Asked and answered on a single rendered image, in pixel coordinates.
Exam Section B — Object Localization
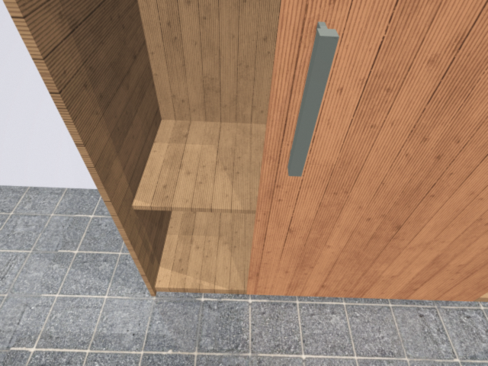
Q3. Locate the handle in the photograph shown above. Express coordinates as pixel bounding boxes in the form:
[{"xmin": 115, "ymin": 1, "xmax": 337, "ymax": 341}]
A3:
[{"xmin": 287, "ymin": 21, "xmax": 339, "ymax": 177}]

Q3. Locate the wardrobe door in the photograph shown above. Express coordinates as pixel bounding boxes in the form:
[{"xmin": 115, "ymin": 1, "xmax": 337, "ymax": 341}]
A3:
[{"xmin": 247, "ymin": 0, "xmax": 488, "ymax": 301}]

